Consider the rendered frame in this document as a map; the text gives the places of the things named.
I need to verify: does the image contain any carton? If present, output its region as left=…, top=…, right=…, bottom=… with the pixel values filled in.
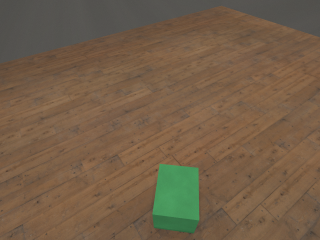
left=152, top=164, right=199, bottom=234

